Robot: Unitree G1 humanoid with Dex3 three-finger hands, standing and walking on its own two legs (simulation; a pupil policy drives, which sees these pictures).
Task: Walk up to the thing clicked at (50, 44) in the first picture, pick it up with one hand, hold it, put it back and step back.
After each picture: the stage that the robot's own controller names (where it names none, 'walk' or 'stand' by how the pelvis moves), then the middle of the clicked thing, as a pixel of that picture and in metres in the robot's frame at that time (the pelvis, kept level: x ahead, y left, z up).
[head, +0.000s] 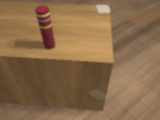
stand; (46, 29) +0.76 +0.24 -0.04
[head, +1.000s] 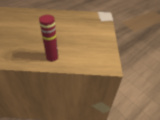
walk; (49, 40) +0.66 +0.20 -0.03
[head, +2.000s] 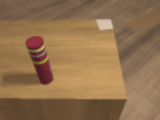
stand; (41, 62) +0.51 +0.23 -0.03
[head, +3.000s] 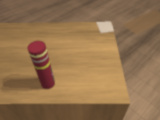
stand; (43, 67) +0.49 +0.22 -0.04
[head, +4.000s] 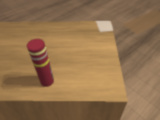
stand; (42, 65) +0.50 +0.22 -0.04
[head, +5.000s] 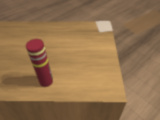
stand; (41, 65) +0.50 +0.23 -0.04
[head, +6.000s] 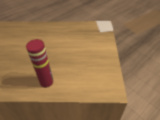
stand; (41, 65) +0.49 +0.22 -0.04
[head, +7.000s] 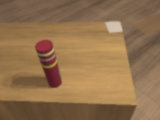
rise first; (50, 66) +0.49 +0.21 -0.04
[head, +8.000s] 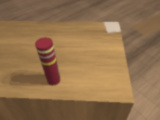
go down; (49, 63) +0.51 +0.21 -0.04
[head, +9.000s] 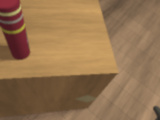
go down; (14, 31) +0.52 +0.20 +0.03
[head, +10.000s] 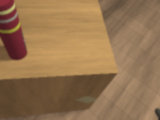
go down; (10, 30) +0.52 +0.21 +0.04
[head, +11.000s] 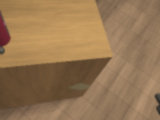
close in; out of the picture +0.54 +0.21 +0.08
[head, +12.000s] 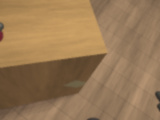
lift; out of the picture +0.55 +0.21 +0.08
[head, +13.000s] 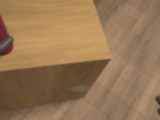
lift; out of the picture +0.51 +0.21 +0.08
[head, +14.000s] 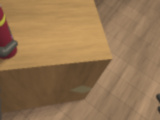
lift; out of the picture +0.50 +0.20 +0.08
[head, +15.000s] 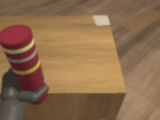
lift; (28, 71) +0.32 +0.17 +0.15
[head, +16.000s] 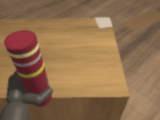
hold; (33, 74) +0.32 +0.17 +0.14
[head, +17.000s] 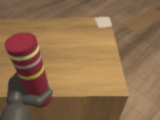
hold; (33, 75) +0.32 +0.17 +0.13
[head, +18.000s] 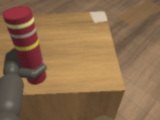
crouch; (28, 50) +0.41 +0.18 +0.15
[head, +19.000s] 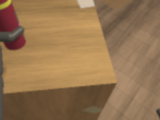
lower; (1, 12) +0.51 +0.21 +0.18
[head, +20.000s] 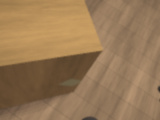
lower; out of the picture +0.56 +0.21 +0.09
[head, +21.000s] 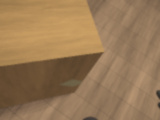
lower; out of the picture +0.55 +0.22 +0.09
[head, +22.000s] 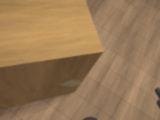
lower; out of the picture +0.56 +0.22 +0.09
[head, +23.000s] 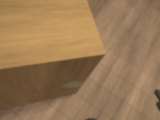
lower; out of the picture +0.55 +0.22 +0.08
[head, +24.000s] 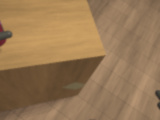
open; out of the picture +0.54 +0.20 +0.08
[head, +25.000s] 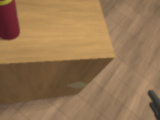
sink last; (1, 3) +0.54 +0.19 +0.07
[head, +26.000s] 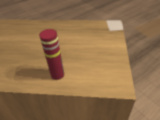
sink last; (53, 56) +0.53 +0.20 +0.01
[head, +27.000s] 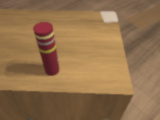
stand; (48, 51) +0.52 +0.18 +0.01
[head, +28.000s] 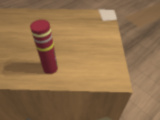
stand; (46, 50) +0.52 +0.19 +0.02
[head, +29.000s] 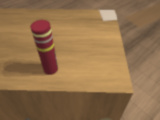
stand; (46, 50) +0.52 +0.19 +0.02
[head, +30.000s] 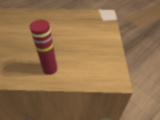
stand; (45, 50) +0.52 +0.19 +0.02
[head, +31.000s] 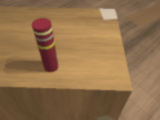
stand; (47, 48) +0.53 +0.19 +0.02
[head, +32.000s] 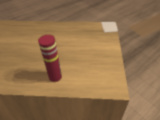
stand; (51, 60) +0.54 +0.19 -0.04
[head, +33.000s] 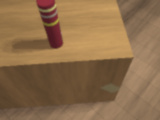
walk; (51, 25) +0.63 +0.17 -0.01
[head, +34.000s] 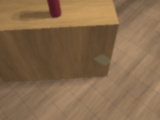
walk; out of the picture +0.88 +0.21 -0.02
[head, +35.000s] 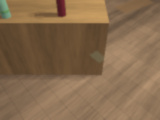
stand; out of the picture +1.16 +0.23 -0.02
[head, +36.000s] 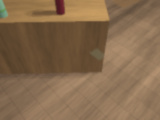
stand; out of the picture +1.14 +0.21 -0.04
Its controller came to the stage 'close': yes
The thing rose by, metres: 0.20
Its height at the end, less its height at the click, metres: +0.00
